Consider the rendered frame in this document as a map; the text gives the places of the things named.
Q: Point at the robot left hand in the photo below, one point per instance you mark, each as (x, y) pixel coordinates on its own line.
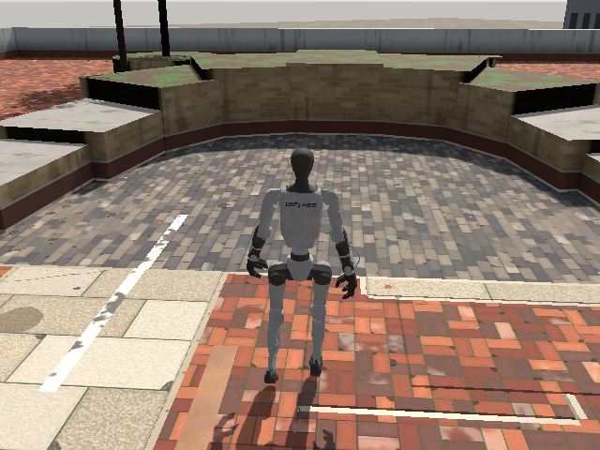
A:
(259, 264)

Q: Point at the left robot upper arm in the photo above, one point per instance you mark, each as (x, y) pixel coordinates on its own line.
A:
(271, 197)

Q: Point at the robot left forearm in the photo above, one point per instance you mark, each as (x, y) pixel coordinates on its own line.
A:
(256, 246)

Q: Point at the right robot shin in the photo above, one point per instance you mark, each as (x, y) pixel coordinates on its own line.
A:
(317, 334)

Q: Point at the right robot upper arm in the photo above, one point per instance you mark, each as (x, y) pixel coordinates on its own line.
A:
(330, 198)

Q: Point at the robot right hand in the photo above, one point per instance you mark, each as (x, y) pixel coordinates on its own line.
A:
(351, 285)

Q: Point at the robot right forearm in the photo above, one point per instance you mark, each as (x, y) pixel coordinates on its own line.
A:
(345, 256)

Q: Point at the robot head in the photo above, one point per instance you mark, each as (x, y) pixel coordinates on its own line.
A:
(302, 160)

